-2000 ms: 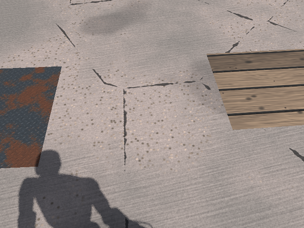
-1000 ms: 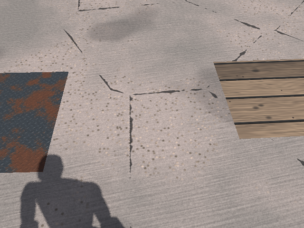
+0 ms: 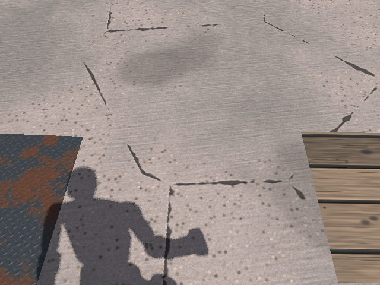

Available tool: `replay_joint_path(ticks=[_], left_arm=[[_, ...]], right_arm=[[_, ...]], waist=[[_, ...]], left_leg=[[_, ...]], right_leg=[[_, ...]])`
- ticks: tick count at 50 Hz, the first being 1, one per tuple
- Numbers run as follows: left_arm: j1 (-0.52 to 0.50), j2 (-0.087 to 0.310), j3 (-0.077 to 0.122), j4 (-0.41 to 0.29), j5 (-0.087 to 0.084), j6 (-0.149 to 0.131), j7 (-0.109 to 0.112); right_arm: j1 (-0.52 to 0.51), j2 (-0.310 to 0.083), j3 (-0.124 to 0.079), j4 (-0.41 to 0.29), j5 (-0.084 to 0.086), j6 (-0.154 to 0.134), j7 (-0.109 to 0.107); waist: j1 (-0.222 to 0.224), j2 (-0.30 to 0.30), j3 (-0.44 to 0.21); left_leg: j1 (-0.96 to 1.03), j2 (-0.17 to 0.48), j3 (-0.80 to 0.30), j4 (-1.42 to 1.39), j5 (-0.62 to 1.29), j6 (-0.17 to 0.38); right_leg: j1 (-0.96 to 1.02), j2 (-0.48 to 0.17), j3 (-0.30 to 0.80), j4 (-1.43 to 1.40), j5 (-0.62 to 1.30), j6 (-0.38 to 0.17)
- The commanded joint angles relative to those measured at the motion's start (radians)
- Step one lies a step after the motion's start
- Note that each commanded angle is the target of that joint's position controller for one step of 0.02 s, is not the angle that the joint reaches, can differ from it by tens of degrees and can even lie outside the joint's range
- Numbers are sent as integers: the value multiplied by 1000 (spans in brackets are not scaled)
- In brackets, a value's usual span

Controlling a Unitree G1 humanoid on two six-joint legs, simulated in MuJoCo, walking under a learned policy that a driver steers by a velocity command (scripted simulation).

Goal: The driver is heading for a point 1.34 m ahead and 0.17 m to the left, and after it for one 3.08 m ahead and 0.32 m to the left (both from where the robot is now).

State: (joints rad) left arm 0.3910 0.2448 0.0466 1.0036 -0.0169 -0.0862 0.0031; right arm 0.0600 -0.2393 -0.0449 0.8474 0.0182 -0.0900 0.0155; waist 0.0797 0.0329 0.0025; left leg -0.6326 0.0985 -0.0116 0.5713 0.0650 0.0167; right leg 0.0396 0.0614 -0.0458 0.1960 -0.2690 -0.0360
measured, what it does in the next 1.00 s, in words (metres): walks ahead: left foot, then right foot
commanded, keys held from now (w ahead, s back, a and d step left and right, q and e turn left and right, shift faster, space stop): w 1.00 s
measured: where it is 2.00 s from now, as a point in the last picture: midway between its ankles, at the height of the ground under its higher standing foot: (211, 141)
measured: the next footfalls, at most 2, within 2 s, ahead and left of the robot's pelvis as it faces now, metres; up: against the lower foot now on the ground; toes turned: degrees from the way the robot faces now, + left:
left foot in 0.08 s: +0.24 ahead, +0.14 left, +0.00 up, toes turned +3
right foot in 0.66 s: +0.56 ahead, -0.10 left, +0.00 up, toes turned -3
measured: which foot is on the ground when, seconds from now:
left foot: up 0.00-0.06, down 0.08-0.68, up 0.70-1.00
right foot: down 0.00-0.10, up 0.12-0.64, down 0.66-1.00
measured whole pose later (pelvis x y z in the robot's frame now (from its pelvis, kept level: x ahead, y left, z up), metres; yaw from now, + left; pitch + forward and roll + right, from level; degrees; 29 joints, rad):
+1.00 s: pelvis +0.56 -0.02 +0.01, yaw +0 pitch +1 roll -1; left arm 0.35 0.23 0.06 0.99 0.00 -0.09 -0.01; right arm 0.11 -0.27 -0.08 0.88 0.01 -0.07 -0.01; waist 0.06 0.04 0.00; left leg -0.69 0.14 -0.04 0.76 0.02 0.01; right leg -0.06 0.07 -0.06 0.21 -0.18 -0.07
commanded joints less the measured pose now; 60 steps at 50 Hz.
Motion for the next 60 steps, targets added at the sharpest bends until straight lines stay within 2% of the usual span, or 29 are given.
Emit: replay_joint_path(ticks=[1,3,4,5,6,7,8,9,10,12,14,18,22,27,30,32,33,34,35,36,37,38,39,41,44,50,55,58,60], left_arm=[[38,169,39,-19,-5,9,8],[-1,182,43,-29,-3,20,8],[-10,158,33,-37,4,25,8],[3,118,14,-65,24,23,8],[132,-24,-24,-62,15,-1,-4],[67,92,0,-55,-11,-25,-7],[-32,147,15,-88,-32,-39,-9],[-84,144,15,-99,-26,-42,-2],[-109,135,22,-102,-9,-37,3],[-77,96,24,-94,-5,-11,3],[-83,72,24,-96,-2,7,5],[-225,70,27,-144,12,11,5],[-363,47,17,-180,6,0,-8],[-488,53,10,-230,-4,-12,-35],[-452,86,20,-235,-6,-21,-48],[-236,149,56,-172,-2,-22,-42],[-46,212,78,-125,8,-21,-33],[68,299,100,-97,20,-14,-30],[61,224,73,-99,11,-12,-32],[-29,174,57,-110,3,-14,-30],[-115,141,46,-133,5,-14,-29],[-177,115,39,-140,14,-16,-33],[-208,85,29,-141,24,-21,-36],[-199,90,31,-125,24,-27,-38],[-150,131,40,-99,22,-31,-20],[-54,146,38,-63,8,-17,2],[30,156,44,-17,0,5,6],[11,176,54,-14,-2,19,12],[-32,168,49,-26,-2,28,12]], right_arm=[[-103,-81,-13,-95,5,-23,18],[12,-125,-34,-72,5,-29,19],[182,-173,-60,-20,4,-29,12],[374,-257,-83,16,-10,-26,3],[426,-311,-93,44,-14,-21,13],[407,-204,-63,33,-12,-25,14],[316,-163,-49,15,-10,-28,12],[228,-146,-41,-5,-14,-27,12],[182,-124,-36,-10,-21,-28,15],[169,-92,-28,1,-29,-31,19],[199,-112,-33,21,-23,-36,13],[258,-137,-39,49,-19,-24,-9],[313,-146,-38,73,-11,-16,-20],[387,-155,-44,119,-4,5,-26],[362,-174,-54,121,0,18,-33],[320,-171,-51,110,-3,29,-33],[320,-143,-36,91,-14,29,-33],[438,-22,-1,80,-17,10,-23],[415,-61,-6,94,-3,-18,-16],[325,-137,-28,65,25,-34,-11],[258,-147,-29,50,28,-39,-15],[223,-138,-35,44,14,-36,-23],[235,-128,-42,49,5,-22,-29],[274,-78,-38,60,0,5,-31],[191,-84,-43,28,-9,17,-36],[-15,-55,-31,-28,-8,4,-17],[-143,-59,-20,-80,3,-7,11],[-103,-94,-29,-84,5,-15,24],[123,-160,-65,-18,0,-17,18]], waist=[[-22,-89,85],[-98,-113,11],[-173,-99,-95],[-229,20,-260],[-154,296,-372],[-187,180,-336],[-173,124,-200],[-141,34,-129],[-116,7,-76],[-71,38,-55],[-60,32,-24],[-85,12,25],[-127,22,56],[-157,26,96],[-112,49,62],[4,57,-71],[71,-1,-209],[29,-244,-348],[41,-258,-394],[28,-210,-238],[0,-132,-142],[-32,-83,-73],[-68,-95,-45],[-96,-114,-34],[-91,-90,13],[-30,-88,54],[5,-85,93],[-42,-111,60],[-162,-110,-80]], left_leg=[[-15,-15,4,-58,-84,30],[173,-67,50,-84,-143,65],[405,-88,65,-84,-133,96],[725,105,-158,-61,-130,165],[1036,303,-645,-200,-353,314],[1006,282,-699,-271,-436,274],[882,254,-545,-280,-369,230],[737,221,-426,-302,-238,213],[622,188,-343,-332,-150,209],[523,138,-243,-388,-89,203],[488,128,-185,-423,-31,216],[518,116,-116,-457,17,210],[528,82,-45,-471,-20,178],[682,143,-49,-415,2,175],[746,172,-50,-328,175,151],[700,112,2,-81,456,114],[512,58,38,188,287,79],[92,-124,55,587,-245,3],[-38,-144,-98,736,-635,14],[-130,-81,-103,786,-588,32],[-115,-24,-73,746,-490,40],[-73,13,-57,676,-418,37],[-6,44,-63,622,-373,38],[60,58,-55,569,-336,28],[-25,68,-47,438,-215,0],[-29,21,1,92,55,-12],[-70,-6,6,-32,-11,9],[26,-37,23,-70,-121,48],[361,-100,75,-96,-118,95]], right_leg=[[16,-327,141,2,292,-149],[25,-307,113,148,567,-120],[-33,-249,70,349,669,-93],[-245,-182,17,683,419,-54],[-645,9,48,1005,-242,3],[-752,-40,183,1120,-295,-18],[-807,-91,164,1128,-203,-37],[-767,-146,134,1086,-108,-36],[-727,-176,127,1027,-51,-30],[-635,-208,127,959,3,-23],[-651,-216,112,902,35,-7],[-762,-217,100,698,220,27],[-714,-175,56,469,384,26],[-747,-150,51,346,328,0],[-655,-120,34,310,221,-39],[-337,-53,-21,288,216,-83],[-22,-167,105,329,238,-139],[352,-416,578,251,55,-300],[378,-453,791,118,-25,-312],[256,-421,644,105,-37,-258],[96,-382,503,83,30,-223],[-51,-345,410,47,101,-204],[-145,-306,338,13,150,-185],[-229,-286,274,-39,195,-197],[-231,-280,212,-82,262,-209],[-167,-240,111,-96,280,-162],[-1,-304,118,-33,309,-160],[62,-333,121,56,488,-134],[9,-267,64,313,763,-94]])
